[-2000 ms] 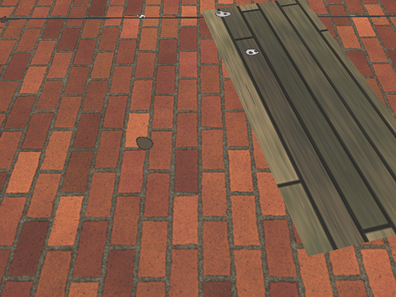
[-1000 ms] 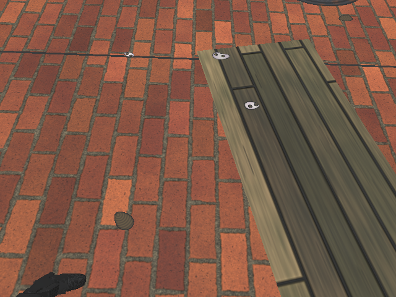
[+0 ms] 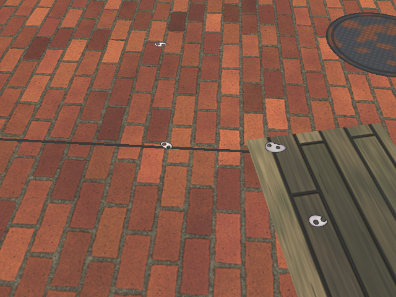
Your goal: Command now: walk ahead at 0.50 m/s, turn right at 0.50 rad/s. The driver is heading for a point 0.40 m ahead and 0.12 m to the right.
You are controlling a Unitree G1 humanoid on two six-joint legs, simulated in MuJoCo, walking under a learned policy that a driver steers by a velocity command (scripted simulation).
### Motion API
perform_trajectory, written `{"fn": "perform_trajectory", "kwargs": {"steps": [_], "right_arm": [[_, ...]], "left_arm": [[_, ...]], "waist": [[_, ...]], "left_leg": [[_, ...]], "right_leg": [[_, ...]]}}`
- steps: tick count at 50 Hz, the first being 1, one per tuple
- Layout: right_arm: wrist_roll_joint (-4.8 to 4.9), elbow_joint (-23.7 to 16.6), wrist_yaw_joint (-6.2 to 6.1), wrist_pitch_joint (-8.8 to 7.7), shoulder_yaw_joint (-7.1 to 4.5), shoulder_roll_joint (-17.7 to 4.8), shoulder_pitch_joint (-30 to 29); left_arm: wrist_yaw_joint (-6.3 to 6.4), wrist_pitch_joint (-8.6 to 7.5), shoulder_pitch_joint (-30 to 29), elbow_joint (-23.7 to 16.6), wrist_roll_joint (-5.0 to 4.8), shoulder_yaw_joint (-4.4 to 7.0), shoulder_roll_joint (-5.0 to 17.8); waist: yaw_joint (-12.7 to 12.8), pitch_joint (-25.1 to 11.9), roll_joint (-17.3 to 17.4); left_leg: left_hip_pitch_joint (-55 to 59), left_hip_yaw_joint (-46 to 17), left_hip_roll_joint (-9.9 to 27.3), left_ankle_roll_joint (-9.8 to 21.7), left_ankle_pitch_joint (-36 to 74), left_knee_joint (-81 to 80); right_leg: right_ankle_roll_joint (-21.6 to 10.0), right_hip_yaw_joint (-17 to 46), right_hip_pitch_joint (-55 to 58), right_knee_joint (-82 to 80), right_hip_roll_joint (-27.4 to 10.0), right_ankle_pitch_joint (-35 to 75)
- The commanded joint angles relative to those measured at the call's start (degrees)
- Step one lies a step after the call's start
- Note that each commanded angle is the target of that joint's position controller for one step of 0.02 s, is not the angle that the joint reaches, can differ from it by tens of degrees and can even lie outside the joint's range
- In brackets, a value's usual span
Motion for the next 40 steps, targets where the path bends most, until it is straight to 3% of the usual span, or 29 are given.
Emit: {"fn": "perform_trajectory", "kwargs": {"steps": [1,3,5,6,7,8,9,10,11,12,13,15,17,19,22,25,28,29,30,31,32,33,34,35,36,37,38,40], "right_arm": [[0.94,-2.8,-0.47,-0.06,-2.56,-10.0,-1.7],[1.57,-2.2,-0.54,0.84,-2.94,-11.0,-1.3],[2.00,-2.3,-0.86,1.70,-3.42,-12.7,-2.1],[2.22,-2.5,-1.00,2.24,-3.54,-13.3,-2.7],[2.43,-2.8,-1.14,2.49,-3.14,-12.6,-3.4],[0.75,-3.9,-1.25,2.01,-1.85,-9.4,-1.7],[-0.67,-7.0,-0.56,0.40,0.47,-1.9,3.0],[1.49,-7.5,0.16,-1.56,-0.26,-7.4,-3.9],[3.23,-9.1,0.50,-2.56,-0.77,-9.2,-8.2],[2.38,-8.8,0.09,-3.12,-0.53,-8.5,-8.6],[0.80,-8.1,-0.31,-3.15,-0.85,-8.7,-8.3],[0.16,-7.5,-0.19,-1.85,-1.21,-8.8,-6.3],[-0.42,-6.9,-0.32,-0.56,-0.86,-7.1,-5.4],[-0.68,-7.6,-0.49,-0.04,-0.20,-5.3,-7.8],[-0.24,-8.2,0.22,-0.30,0.74,-3.5,-13.0],[0.14,-8.8,1.30,-0.78,0.65,-4.3,-16.2],[-0.61,-8.6,1.84,-1.31,-0.14,-6.5,-15.2],[-0.93,-7.9,1.83,-1.54,-0.40,-6.9,-13.3],[-1.39,-6.9,1.64,-1.87,-0.59,-7.2,-10.2],[-2.32,-7.1,1.21,-2.21,-0.94,-10.0,-8.7],[-2.85,-7.4,0.87,-1.59,-0.74,-10.5,-7.1],[-1.63,-6.1,0.91,-0.50,0.51,-4.7,-4.6],[-0.13,-5.7,1.30,0.26,1.28,-3.4,-5.3],[0.21,-5.7,1.36,1.04,1.38,-3.5,-8.0],[0.04,-6.1,1.45,1.65,1.55,-3.9,-11.6],[-0.32,-6.4,1.31,2.13,1.36,-4.6,-14.5],[-0.74,-6.5,1.18,2.80,1.08,-5.3,-16.8],[-0.91,-6.0,0.70,3.53,0.86,-5.6,-16.9]], "left_arm": [[-1.18,-0.60,-6.0,-6.0,0.04,-0.07,2.0],[-1.73,-0.49,-7.2,-7.5,0.08,0.24,2.8],[-1.88,-0.13,-4.4,-7.9,0.13,1.29,4.6],[-1.73,0.09,1.1,-6.9,-0.02,2.41,6.4],[-1.06,0.30,10.3,-4.5,-0.19,4.26,9.4],[0.24,1.05,18.0,-2.8,-0.46,6.18,14.7],[0.23,0.25,14.5,-4.2,-0.49,6.31,19.4],[-0.33,-0.85,15.2,-5.7,-0.24,4.82,14.1],[-0.49,-1.74,13.4,-5.1,0.19,3.99,11.4],[-0.43,-2.14,10.2,-5.3,0.01,3.55,10.0],[-0.23,-2.19,6.8,-5.9,0.23,3.06,8.3],[0.36,-2.32,3.7,-7.4,1.35,2.44,6.9],[1.07,-2.53,3.9,-6.6,1.38,2.52,7.7],[1.97,-2.21,5.0,-5.4,1.29,2.62,8.4],[2.93,-1.10,6.9,-3.8,0.76,2.38,8.0],[3.35,-0.47,8.9,-2.1,0.94,2.09,7.8],[3.24,-0.26,8.1,-1.1,1.24,1.75,7.0],[3.22,-0.17,7.2,-0.9,1.16,1.62,6.7],[3.18,-0.15,6.4,-0.8,1.05,1.39,6.2],[3.02,-0.47,8.7,-1.4,1.99,0.93,4.8],[2.86,-0.84,16.0,-0.2,2.23,0.23,3.1],[2.69,-0.14,16.7,1.0,1.58,0.03,4.1],[2.64,0.94,13.6,0.3,0.79,0.86,7.3],[2.98,2.36,10.0,-0.1,0.45,1.15,7.2],[3.22,3.73,8.8,-0.1,0.59,1.17,6.4],[3.55,4.74,8.4,0.0,0.94,1.21,5.9],[3.71,5.13,9.1,0.6,1.00,0.86,4.5],[3.70,4.63,11.1,2.7,1.47,0.54,2.9]], "waist": [[0.0,4.2,4.2],[0.5,4.0,4.8],[3.1,0.4,6.8],[6.4,-3.0,7.2],[11.5,-7.8,6.0],[13.6,-12.7,-2.0],[6.0,-18.0,-13.6],[10.7,-21.0,-5.3],[10.4,-12.8,-3.0],[7.9,-8.2,1.5],[5.7,-5.7,2.2],[3.0,-4.8,0.3],[2.3,-4.2,1.1],[2.9,-3.7,0.3],[5.7,-4.9,-1.6],[7.5,-5.2,-2.2],[6.3,-4.9,-2.6],[5.0,-5.1,-2.6],[3.0,-6.1,-1.6],[4.0,-10.6,2.9],[5.7,-17.6,11.3],[3.7,-22.4,15.9],[3.1,-19.1,10.9],[3.4,-14.0,7.7],[4.5,-9.3,7.2],[5.4,-6.8,8.7],[6.2,-4.8,10.7],[6.3,-5.9,11.9]], "left_leg": [[-1.0,-3.6,17.8,8.1,20.2,-4.7],[2.7,-2.3,18.6,7.1,26.9,-1.4],[4.5,-0.6,18.4,5.7,46.0,6.6],[3.8,0.4,17.6,4.9,53.3,15.0],[-1.5,1.8,15.3,3.0,51.9,27.4],[-16.3,1.8,12.1,0.0,29.1,45.8],[-39.6,-7.1,-0.5,-3.2,-19.6,63.4],[-45.2,-18.2,0.8,-2.0,-19.2,67.4],[-48.8,-17.8,3.1,-0.7,-13.3,65.3],[-46.7,-17.6,5.6,-0.1,-8.4,60.6],[-43.0,-17.6,7.2,-0.5,-5.3,55.8],[-37.4,-17.5,8.4,-1.7,-2.3,52.3],[-35.2,-15.4,7.7,-3.8,-0.7,48.4],[-34.5,-13.8,6.3,-5.1,5.1,41.4],[-30.0,-12.8,3.9,-4.9,18.1,27.5],[-28.3,-13.7,2.7,-3.8,23.5,20.6],[-28.3,-15.0,2.7,-1.1,18.0,16.8],[-26.2,-14.5,2.3,0.1,17.7,14.7],[-20.8,-13.8,2.3,1.4,25.2,10.2],[-10.1,-19.0,8.0,4.3,47.0,12.9],[4.5,-28.7,18.1,13.1,62.8,16.6],[7.8,-36.8,23.8,18.7,58.7,14.5],[3.1,-38.9,22.9,17.6,41.3,11.3],[-2.0,-37.2,20.7,15.0,26.5,8.8],[-8.8,-34.6,19.0,13.0,15.4,5.8],[-14.2,-32.6,16.9,11.0,5.9,3.2],[-19.2,-29.1,14.1,9.4,1.3,1.5],[-22.0,-24.4,11.3,8.6,0.6,1.6]], "right_leg": [[-1.7,-1.7,-0.7,-5.2,-0.3,0.5],[-3.4,-3.6,-0.2,-7.1,1.0,-3.7],[-5.7,-7.1,6.5,-7.2,4.8,-9.6],[-7.3,-8.7,13.7,-7.7,7.4,-11.4],[-9.4,-8.7,27.3,-11.2,10.0,-8.4],[-12.9,4.6,44.2,-12.7,2.6,-6.9],[-23.6,38.5,58.7,-20.8,-10.1,-20.0],[-23.2,45.1,59.6,-27.9,-12.5,-24.6],[-20.7,37.2,53.8,-28.9,-11.2,-20.6],[-18.8,30.3,45.8,-28.4,-8.6,-14.1],[-17.5,24.9,39.0,-28.6,-6.3,-7.3],[-17.2,20.0,32.3,-30.2,-4.5,5.2],[-17.0,13.4,28.2,-29.5,-3.4,22.4],[-15.2,8.1,25.9,-28.6,-0.8,30.1],[-11.3,4.3,25.8,-27.2,2.3,26.4],[-10.6,7.1,29.3,-26.0,0.0,20.2],[-10.4,11.0,34.1,-20.6,-2.7,19.9],[-9.8,11.6,34.8,-17.8,-2.5,20.6],[-8.2,10.7,34.3,-13.3,-0.2,21.5],[-5.8,9.7,30.2,-6.3,3.8,13.6],[-2.1,8.4,20.4,5.3,8.3,-8.5],[1.0,6.7,15.4,14.3,10.1,-38.1],[1.8,8.0,13.1,17.0,8.1,-40.9],[2.9,6.8,11.3,18.6,6.7,-38.8],[3.4,5.6,11.6,15.6,5.2,-36.6],[3.7,4.8,14.1,10.4,3.9,-33.8],[3.8,3.0,18.1,4.4,4.1,-31.9],[3.1,0.6,25.2,-4.1,5.0,-23.7]]}}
